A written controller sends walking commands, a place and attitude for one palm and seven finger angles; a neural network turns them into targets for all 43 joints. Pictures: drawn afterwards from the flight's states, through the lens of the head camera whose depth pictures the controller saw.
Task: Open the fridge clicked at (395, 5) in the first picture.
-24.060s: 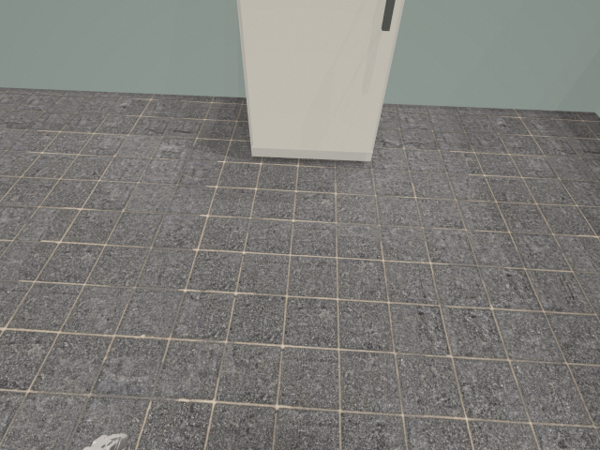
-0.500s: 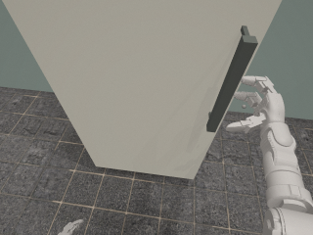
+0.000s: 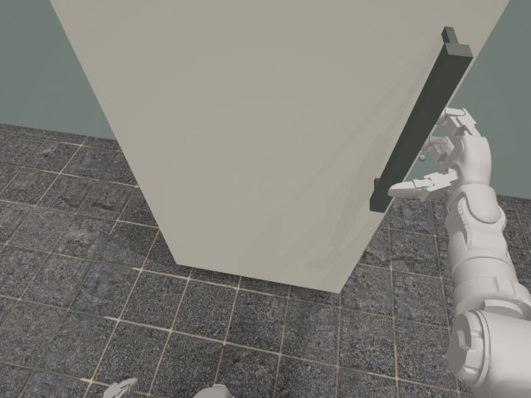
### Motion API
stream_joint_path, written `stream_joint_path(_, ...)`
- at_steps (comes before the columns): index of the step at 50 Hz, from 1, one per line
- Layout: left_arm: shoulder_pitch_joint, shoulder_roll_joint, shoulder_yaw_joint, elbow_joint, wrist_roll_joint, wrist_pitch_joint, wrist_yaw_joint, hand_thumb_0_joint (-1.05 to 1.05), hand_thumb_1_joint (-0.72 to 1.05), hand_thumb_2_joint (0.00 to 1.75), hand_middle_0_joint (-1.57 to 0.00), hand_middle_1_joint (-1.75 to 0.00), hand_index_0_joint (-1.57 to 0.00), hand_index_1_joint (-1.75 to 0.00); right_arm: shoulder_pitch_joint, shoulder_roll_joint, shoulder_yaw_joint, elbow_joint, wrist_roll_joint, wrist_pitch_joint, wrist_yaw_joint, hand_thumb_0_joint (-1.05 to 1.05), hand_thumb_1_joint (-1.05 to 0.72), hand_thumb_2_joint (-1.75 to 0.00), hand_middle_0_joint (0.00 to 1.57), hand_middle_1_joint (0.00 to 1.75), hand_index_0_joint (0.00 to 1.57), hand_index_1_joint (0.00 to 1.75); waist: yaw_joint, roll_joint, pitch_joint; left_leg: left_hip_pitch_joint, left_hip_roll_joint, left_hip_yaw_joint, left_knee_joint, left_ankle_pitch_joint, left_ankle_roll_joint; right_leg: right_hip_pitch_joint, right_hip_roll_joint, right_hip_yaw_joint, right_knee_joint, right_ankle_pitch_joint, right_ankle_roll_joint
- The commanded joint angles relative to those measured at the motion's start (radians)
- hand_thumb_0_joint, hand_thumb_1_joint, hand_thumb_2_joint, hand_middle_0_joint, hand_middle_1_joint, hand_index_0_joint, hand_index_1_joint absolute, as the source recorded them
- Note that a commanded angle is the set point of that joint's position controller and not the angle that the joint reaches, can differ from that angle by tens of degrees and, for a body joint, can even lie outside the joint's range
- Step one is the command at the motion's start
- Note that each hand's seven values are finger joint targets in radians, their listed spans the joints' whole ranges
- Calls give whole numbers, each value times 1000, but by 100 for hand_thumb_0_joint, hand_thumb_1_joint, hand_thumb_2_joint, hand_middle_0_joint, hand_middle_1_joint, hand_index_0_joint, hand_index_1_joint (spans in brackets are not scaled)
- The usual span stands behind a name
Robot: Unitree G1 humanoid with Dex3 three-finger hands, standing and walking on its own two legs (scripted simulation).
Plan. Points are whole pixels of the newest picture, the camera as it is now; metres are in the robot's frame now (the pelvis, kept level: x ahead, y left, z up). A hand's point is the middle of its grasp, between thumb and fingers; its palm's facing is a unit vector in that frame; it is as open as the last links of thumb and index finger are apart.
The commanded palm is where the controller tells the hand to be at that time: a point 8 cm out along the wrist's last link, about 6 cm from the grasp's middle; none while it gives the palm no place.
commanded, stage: feel for the door with the fingertips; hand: right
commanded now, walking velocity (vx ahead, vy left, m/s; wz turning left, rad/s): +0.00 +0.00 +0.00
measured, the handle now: (405, 136) +0.51 -0.15 +0.12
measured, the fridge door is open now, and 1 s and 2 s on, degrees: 0 0 0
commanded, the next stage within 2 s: slide the fingers in behind the handle in 0.10 s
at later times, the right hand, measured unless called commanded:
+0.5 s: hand (417, 159) +0.46 -0.17 +0.12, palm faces +0.02 +1.00 -0.01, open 13.9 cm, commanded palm +0.43 -0.22 +0.12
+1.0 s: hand (412, 161) +0.45 -0.16 +0.12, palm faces +0.02 +1.00 +0.00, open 14.0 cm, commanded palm +0.42 -0.20 +0.12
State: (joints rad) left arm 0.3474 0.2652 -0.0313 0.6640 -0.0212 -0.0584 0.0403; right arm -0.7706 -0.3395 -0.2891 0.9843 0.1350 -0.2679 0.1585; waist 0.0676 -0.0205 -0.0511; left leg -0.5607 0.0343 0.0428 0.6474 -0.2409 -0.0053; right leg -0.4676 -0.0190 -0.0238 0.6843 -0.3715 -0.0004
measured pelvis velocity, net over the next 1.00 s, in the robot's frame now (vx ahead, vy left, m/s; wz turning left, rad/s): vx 0.02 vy -0.01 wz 0.00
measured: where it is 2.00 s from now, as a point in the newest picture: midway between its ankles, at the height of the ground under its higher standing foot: outside the picture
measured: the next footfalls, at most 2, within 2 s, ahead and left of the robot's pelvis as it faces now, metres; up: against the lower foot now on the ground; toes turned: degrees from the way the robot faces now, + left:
none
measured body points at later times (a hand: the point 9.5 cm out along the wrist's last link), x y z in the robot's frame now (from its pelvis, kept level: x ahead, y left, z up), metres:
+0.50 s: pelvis +0.00 +0.00 +0.00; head +0.06 +0.00 +0.45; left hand +0.06 +0.26 -0.12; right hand +0.45 -0.22 +0.12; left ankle +0.05 +0.13 -0.72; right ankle -0.02 -0.12 -0.72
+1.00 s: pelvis +0.02 -0.01 +0.00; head +0.06 +0.00 +0.45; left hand +0.11 +0.24 -0.11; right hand +0.44 -0.21 +0.12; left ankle +0.05 +0.13 -0.72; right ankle -0.02 -0.12 -0.72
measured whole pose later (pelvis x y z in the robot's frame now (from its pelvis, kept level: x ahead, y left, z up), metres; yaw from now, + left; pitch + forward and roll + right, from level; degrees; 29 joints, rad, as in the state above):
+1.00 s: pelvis +0.02 -0.01 +0.00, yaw +0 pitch +9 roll +1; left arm 0.33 0.25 -0.02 0.64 -0.02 -0.05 0.02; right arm -0.64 -0.24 -0.21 0.78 0.15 -0.22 0.11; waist 0.03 -0.03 -0.08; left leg -0.52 0.04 0.04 0.63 -0.26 -0.02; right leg -0.43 -0.02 -0.02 0.67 -0.39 -0.01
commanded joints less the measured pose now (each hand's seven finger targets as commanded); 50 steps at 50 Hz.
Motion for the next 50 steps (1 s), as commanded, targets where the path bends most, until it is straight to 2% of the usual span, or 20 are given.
stream_joint_path(1,60,146,57,-95,1,-35,15,0,90,90,-20,-30,-20,-30,-482,-239,-40,-179,3,-88,13,0,50,-30,30,120,30,120,14,3,-346,285,-41,-22,-40,210,28,-9,33,20,-95,189,-17)
stream_joint_path(2,69,148,57,-92,2,-34,14,0,90,90,-20,-30,-20,-30,-502,-208,-9,-163,5,-89,15,0,50,-30,30,120,30,120,32,41,-332,270,-43,-17,-42,194,26,-13,29,25,-95,178,-19)
stream_joint_path(3,71,151,60,-88,-1,-36,13,0,90,90,-20,-30,-20,-30,-511,-210,-16,-145,11,-90,15,0,50,-30,30,120,30,120,36,36,-321,256,-43,-22,-48,178,22,-23,29,22,-92,157,-20)
stream_joint_path(5,81,154,62,-86,2,-36,13,0,90,90,-20,-30,-20,-30,-535,-250,-44,-159,7,-99,13,0,50,-30,30,120,30,120,26,-3,-368,272,-42,-27,-40,185,24,-15,33,20,-88,166,-19)
stream_joint_path(6,88,155,62,-84,3,-35,13,0,90,90,-20,-30,-20,-30,-543,-262,-52,-162,6,-104,12,0,50,-30,30,120,30,120,30,13,-374,272,-44,-23,-36,193,24,-14,31,25,-86,175,-19)
stream_joint_path(11,103,157,64,-77,3,-34,10,0,90,90,-20,-30,-20,-30,-576,-247,-34,-153,7,-110,17,0,50,-30,30,120,30,120,44,2,-376,249,-47,-20,-35,192,23,-8,30,29,-82,179,-19)
stream_joint_path(14,103,154,68,-87,4,-33,3,0,90,90,-20,-30,-20,-30,-501,-231,-40,-176,13,-113,17,0,50,-30,30,120,30,120,18,-21,-404,266,-50,-14,-27,230,29,17,29,26,-79,228,-15)
stream_joint_path(16,93,151,68,-94,2,-34,-2,0,90,90,-20,-30,-20,-30,-492,-195,-9,-208,17,-112,20,0,50,-30,30,120,30,120,21,-22,-392,262,-52,-10,-30,227,29,22,27,25,-84,226,-14)
stream_joint_path(17,96,154,72,-97,3,-32,-2,0,90,90,-20,-30,-20,-30,-459,-226,-39,-223,18,-114,14,0,50,-30,30,120,30,120,10,4,-402,281,-53,-10,-27,238,32,22,25,26,-81,242,-16)
stream_joint_path(18,87,150,70,-104,1,-30,-3,0,90,90,-20,-30,-20,-30,-434,-201,-23,-228,20,-108,14,0,50,-30,30,120,30,120,11,-5,-397,283,-53,-10,-29,242,30,18,25,22,-87,239,-16)
stream_joint_path(19,83,151,70,-104,0,-29,-4,0,90,90,-20,-30,-20,-30,-424,-226,-46,-238,19,-105,9,0,50,-30,30,120,30,120,1,-7,-379,285,-52,-10,-32,242,31,13,25,21,-90,236,-15)
stream_joint_path(24,60,145,65,-124,-1,-22,-4,0,90,90,-20,-30,-20,-30,-385,-203,-34,-273,14,-74,-12,0,50,-30,30,120,30,120,-2,11,-335,285,-50,-8,-43,217,29,3,24,16,-106,210,-17)
stream_joint_path(26,51,141,65,-127,-2,-24,-2,0,90,90,-20,-30,-20,-30,-401,-179,-12,-303,12,-72,-17,0,50,-30,30,120,30,120,5,7,-336,281,-50,-8,-46,216,28,20,22,17,-108,211,-16)
stream_joint_path(29,44,137,64,-128,1,-27,1,0,90,90,-20,-30,-20,-30,-372,-196,-34,-338,15,-78,-25,0,50,-30,30,120,30,120,-10,3,-363,312,-49,-12,-41,246,31,32,24,17,-104,239,-15)
stream_joint_path(31,39,133,62,-123,0,-28,3,0,90,90,-20,-30,-20,-30,-383,-169,-5,-338,10,-72,-25,0,50,-30,30,120,30,120,0,12,-350,302,-50,-8,-41,255,30,39,23,20,-105,247,-14)
stream_joint_path(33,38,131,63,-120,1,-28,3,0,90,90,-20,-30,-20,-30,-379,-161,-2,-346,12,-67,-25,0,50,-30,30,120,30,120,-2,-15,-364,303,-48,-8,-38,275,32,55,23,20,-101,275,-11)
stream_joint_path(37,32,131,63,-121,2,-27,4,0,90,90,-20,-30,-20,-30,-372,-136,14,-354,21,-50,-19,0,50,-30,30,120,30,120,3,12,-360,312,-47,-5,-42,305,30,64,23,17,-97,299,-13)
stream_joint_path(41,22,124,62,-127,1,-27,0,0,90,90,-20,-30,-20,-30,-353,-99,39,-378,21,-41,-16,0,50,-30,30,120,30,120,-7,-21,-373,310,-47,1,-34,329,34,86,24,20,-97,342,-7)
stream_joint_path(44,26,123,67,-125,1,-28,-6,0,90,90,-20,-30,-20,-30,-319,-81,43,-409,26,-38,-27,0,50,-30,30,120,30,120,-13,-10,-392,313,-49,6,-28,360,34,111,19,26,-89,406,-3)
stream_joint_path(50,9,115,67,-127,3,-24,-12,0,90,90,-20,-30,-20,-30,-307,-34,77,-450,12,-14,-58,0,50,-30,30,120,30,120,-10,-1,-350,306,-48,12,-34,347,32,104,19,23,-99,394,-1)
